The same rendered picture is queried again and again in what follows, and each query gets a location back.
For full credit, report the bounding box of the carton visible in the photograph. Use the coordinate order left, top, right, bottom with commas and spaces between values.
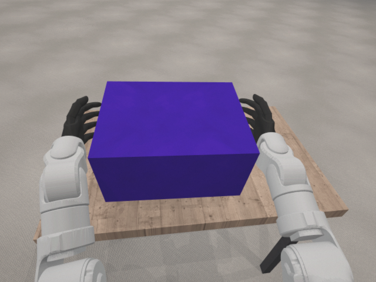
88, 81, 260, 202

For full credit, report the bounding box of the left robot forearm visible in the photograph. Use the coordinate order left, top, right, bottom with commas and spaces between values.
35, 136, 95, 282

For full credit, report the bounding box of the left robot upper arm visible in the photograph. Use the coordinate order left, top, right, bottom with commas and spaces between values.
38, 257, 106, 282

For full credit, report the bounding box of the right robot upper arm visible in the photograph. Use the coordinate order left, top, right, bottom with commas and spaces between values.
281, 241, 353, 282

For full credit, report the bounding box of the left robot hand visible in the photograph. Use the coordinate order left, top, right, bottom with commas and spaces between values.
61, 96, 101, 144

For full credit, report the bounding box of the right robot hand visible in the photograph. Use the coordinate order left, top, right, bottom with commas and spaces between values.
239, 94, 276, 144

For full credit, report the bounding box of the right robot forearm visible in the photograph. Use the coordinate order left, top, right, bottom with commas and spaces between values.
256, 132, 354, 282

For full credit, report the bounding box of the table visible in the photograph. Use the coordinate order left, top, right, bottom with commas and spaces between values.
33, 106, 349, 274

